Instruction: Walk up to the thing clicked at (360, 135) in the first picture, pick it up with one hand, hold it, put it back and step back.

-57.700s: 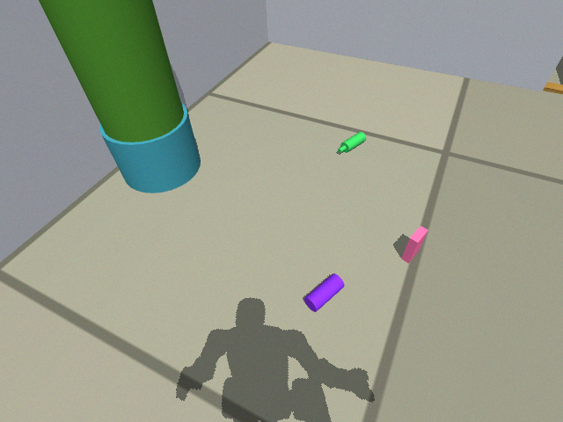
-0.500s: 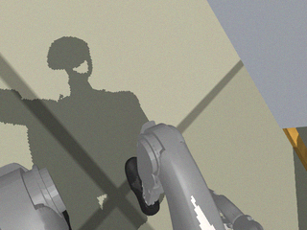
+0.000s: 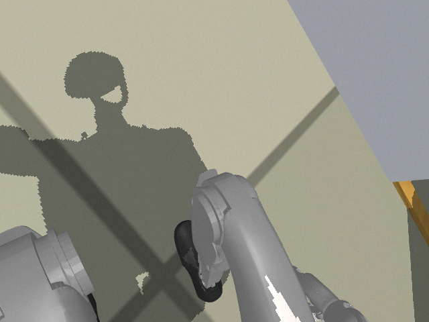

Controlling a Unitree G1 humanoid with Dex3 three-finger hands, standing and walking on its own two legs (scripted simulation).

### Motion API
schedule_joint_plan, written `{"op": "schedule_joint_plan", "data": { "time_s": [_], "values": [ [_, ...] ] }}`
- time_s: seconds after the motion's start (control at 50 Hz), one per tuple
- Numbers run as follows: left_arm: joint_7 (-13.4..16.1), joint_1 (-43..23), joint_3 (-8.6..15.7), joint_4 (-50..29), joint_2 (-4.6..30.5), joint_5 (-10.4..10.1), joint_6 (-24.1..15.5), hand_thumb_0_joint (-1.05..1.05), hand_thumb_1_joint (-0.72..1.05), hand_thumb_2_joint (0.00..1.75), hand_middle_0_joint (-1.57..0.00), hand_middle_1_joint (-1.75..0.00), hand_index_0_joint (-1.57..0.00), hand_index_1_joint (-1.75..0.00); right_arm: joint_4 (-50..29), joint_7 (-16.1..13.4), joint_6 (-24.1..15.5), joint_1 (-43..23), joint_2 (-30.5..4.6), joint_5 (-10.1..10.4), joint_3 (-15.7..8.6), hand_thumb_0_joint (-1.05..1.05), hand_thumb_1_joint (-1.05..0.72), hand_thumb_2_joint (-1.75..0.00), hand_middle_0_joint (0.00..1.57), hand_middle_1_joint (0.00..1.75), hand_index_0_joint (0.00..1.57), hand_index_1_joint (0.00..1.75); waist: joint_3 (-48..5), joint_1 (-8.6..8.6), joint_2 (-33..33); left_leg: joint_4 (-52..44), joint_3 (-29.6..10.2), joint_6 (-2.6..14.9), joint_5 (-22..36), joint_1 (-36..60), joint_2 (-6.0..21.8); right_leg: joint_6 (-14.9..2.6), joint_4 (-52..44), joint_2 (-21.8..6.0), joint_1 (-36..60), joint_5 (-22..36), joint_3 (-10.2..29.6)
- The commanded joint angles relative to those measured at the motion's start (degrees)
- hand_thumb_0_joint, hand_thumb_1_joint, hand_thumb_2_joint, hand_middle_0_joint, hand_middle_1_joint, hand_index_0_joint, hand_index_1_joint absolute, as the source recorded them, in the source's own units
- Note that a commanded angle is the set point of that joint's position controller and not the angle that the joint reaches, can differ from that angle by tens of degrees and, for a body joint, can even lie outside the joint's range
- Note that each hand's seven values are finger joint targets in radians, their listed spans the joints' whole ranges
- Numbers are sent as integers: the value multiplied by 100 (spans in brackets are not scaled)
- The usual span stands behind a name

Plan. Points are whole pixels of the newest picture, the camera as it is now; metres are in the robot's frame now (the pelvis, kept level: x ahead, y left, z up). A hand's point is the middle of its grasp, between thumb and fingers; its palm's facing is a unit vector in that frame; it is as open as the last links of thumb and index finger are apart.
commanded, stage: close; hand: left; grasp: from above
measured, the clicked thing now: out of the picture +0.45 +0.40 -0.27
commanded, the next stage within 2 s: settle in 0.44 s
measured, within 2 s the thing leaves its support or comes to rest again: leaves its support in 0.80 s
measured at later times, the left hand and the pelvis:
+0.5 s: hand out of the picture +0.44 +0.38 -0.23, palm faces -0.46 -0.11 -0.88, open 9.3 cm; pelvis +0.00 +0.00 +0.00, yaw +0 degrees
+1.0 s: hand out of the picture +0.45 +0.39 -0.19, palm faces -0.43 -0.09 -0.90, open 9.3 cm; pelvis +0.00 +0.00 +0.01, yaw +1 degrees
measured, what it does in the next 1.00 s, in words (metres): stands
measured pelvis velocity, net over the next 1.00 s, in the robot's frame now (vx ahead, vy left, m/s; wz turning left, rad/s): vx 0.00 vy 0.00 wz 0.01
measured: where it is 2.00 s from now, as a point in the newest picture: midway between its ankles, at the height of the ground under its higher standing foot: (150, 300)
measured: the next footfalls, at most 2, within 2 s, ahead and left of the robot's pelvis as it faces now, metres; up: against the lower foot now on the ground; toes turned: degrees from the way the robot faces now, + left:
none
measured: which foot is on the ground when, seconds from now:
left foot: down 0.00-1.00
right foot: down 0.00-1.00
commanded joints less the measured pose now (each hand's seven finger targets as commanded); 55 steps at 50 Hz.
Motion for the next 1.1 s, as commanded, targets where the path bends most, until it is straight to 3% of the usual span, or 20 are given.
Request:
{"op": "schedule_joint_plan", "data": {
  "time_s": [0.0, 0.1, 0.16, 0.2, 0.28, 0.32, 0.42, 0.52, 0.6, 0.62, 0.68, 0.7, 0.74, 0.82, 0.86, 0.94, 1.04, 1.08],
  "values": [
    [225, -1467, 175, -802, 1522, -84, -15, 0, 28, 68, -63, -77, -66, -74, 16, -97, 24, 896, -1952, 44, -620, 0, -90, -90, 20, 30, 20, 30, -3593, -233, 3450, -1411, 772, 54, 1139, 3166, 190, -521, -1173, 165, 1404, 1489, -669],
    [237, -1540, 217, -906, 1509, -117, 19, 0, 34, 70, -67, -77, -70, -74, -3, -100, 11, 935, -1947, 49, -634, 0, -90, -90, 20, 30, 20, 30, -3804, -233, 3516, -1444, 769, 46, 1226, 3253, 190, -511, -1157, 165, 1518, 1581, -675],
    [213, -1388, 172, -696, 1430, -97, 42, 0, 38, 68, -71, -74, -74, -71, 26, -101, 21, 942, -1947, 40, -634, 0, -90, -90, 20, 30, 20, 30, -3599, -266, 3484, -1447, 780, 47, 1145, 3151, 174, -515, -1151, 162, 1424, 1495, -688],
    [205, -1406, 200, -710, 1522, -96, 25, 0, 40, 68, -72, -74, -75, -71, -3, -116, 37, 882, -1967, 54, -632, 0, -90, -90, 20, 30, 20, 30, -3577, -208, 3420, -1471, 751, 39, 1054, 3094, 180, -533, -1140, 158, 1351, 1429, -699],
    [159, -1372, 132, -698, 1488, -32, 10, 0, 46, 68, -77, -72, -80, -69, -39, -101, 24, 915, -1959, 35, -614, 0, -90, -90, 20, 30, 20, 30, -3703, -283, 3466, -1401, 773, 78, 1246, 3251, 186, -493, -1142, 168, 1492, 1584, -654],
    [151, -1368, 109, -715, 1403, -76, 25, 0, 48, 68, -79, -71, -82, -68, 24, -103, 15, 965, -1933, 46, -624, 0, -90, -90, 20, 30, 20, 30, -3566, -272, 3357, -1380, 800, 85, 1247, 3119, 174, -484, -1173, 169, 1438, 1594, -640],
    [116, -1325, 241, -756, 1610, -118, -12, 0, 51, 68, -83, -69, -85, -67, -46, -125, 29, 878, -1988, 69, -631, 0, -90, -90, 20, 30, 20, 30, -3701, -184, 3310, -1375, 786, 72, 1229, 3154, 179, -519, -1197, 167, 1455, 1525, -650],
    [81, -1280, 169, -769, 1485, -89, -16, 0, 56, 70, -87, -68, -88, -66, 16, -112, 26, 940, -1902, 26, -618, 0, -90, -90, 20, 30, 20, 30, -3628, -215, 3452, -1397, 808, 85, 1159, 3195, 182, -496, -1191, 178, 1478, 1482, -629],
    [56, -1321, 156, -832, 1509, -101, 21, 0, 41, 66, -78, -72, -82, -68, 19, -116, 51, 946, -1907, 45, -628, 0, -92, -90, 20, 30, 20, 30, -3726, -181, 3502, -1382, 806, 86, 1270, 3246, 191, -504, -1169, 171, 1497, 1577, -607],
    [74, -1433, 296, -968, 1593, -164, 5, 0, 41, 64, -78, -71, -82, -67, 15, -120, 68, 974, -1950, 34, -640, 0, -91, -90, 20, 30, 20, 30, -3829, -196, 3490, -1406, 788, 65, 1351, 3262, 187, -502, -1186, 175, 1543, 1632, -653],
    [-31, -1452, 233, -1087, 1560, -107, 59, 0, 41, 66, -79, -71, -83, -67, -5, -121, 65, 981, -1906, 66, -686, 0, -91, -90, 20, 30, 20, 30, -3813, -143, 3668, -1422, 827, 62, 1266, 3366, 183, -528, -1180, 159, 1441, 1536, -606],
    [-23, -1664, 369, -1368, 1709, -173, 24, 0, 43, 65, -80, -70, -84, -66, -35, -129, 87, 958, -1943, 70, -705, 0, -91, -90, 20, 30, 20, 30, -4011, -106, 3687, -1406, 834, 49, 1299, 3334, 179, -526, -1224, 149, 1522, 1582, -621],
    [-75, -1567, 402, -1385, 1681, -165, 55, 0, 44, 64, -80, -70, -83, -66, -55, -118, 97, 995, -1931, 80, -737, 0, -91, -90, 20, 30, 20, 30, -4073, -77, 3760, -1436, 856, 31, 1341, 3353, 168, -549, -1196, 138, 1574, 1613, -606],
    [-260, -1614, 401, -1653, 1573, -165, 99, 0, 46, 67, -82, -70, -86, -67, -75, -122, 155, 1080, -1930, 123, -847, 0, -91, -90, 20, 30, 20, 30, -4062, -57, 3806, -1471, 854, 18, 1377, 3442, 134, -587, -1242, 109, 1387, 1559, -601],
    [-394, -1486, 462, -1849, 1629, -177, 150, 0, 48, 69, -84, -71, -87, -68, -126, -111, 184, 1046, -1867, 165, -901, 0, -91, -90, 20, 30, 20, 30, -4300, 100, 3963, -1497, 914, 18, 1422, 3533, 139, -594, -1259, 106, 1441, 1583, -540],
    [-710, -1342, 495, -2063, 1380, -289, 241, 0, 53, 69, -88, -70, -91, -66, -155, -93, 278, 1166, -1835, 265, -1092, 0, -91, -90, 20, 30, 20, 30, -4339, 151, 3864, -1558, 952, 37, 1491, 3508, 94, -593, -1331, 68, 1382, 1620, -504],
    [-1180, -1357, 305, -2455, 928, -405, 311, 0, 57, 68, -91, -69, -94, -66, -156, -108, 437, 1348, -1761, 435, -1279, 0, -91, -90, 20, 30, 20, 30, -4326, 160, 3687, -1666, 972, 64, 1493, 3498, 47, -610, -1450, 20, 1285, 1580, -431],
    [-1322, -1315, 352, -2593, 943, -492, 327, 0, 59, 69, -94, -67, -96, -64, -201, -127, 509, 1336, -1745, 514, -1336, 0, -91, -90, 20, 30, 20, 30, -4344, 249, 3529, -1696, 1004, 89, 1450, 3452, 24, -612, -1504, -2, 1295, 1541, -388]
  ]
}}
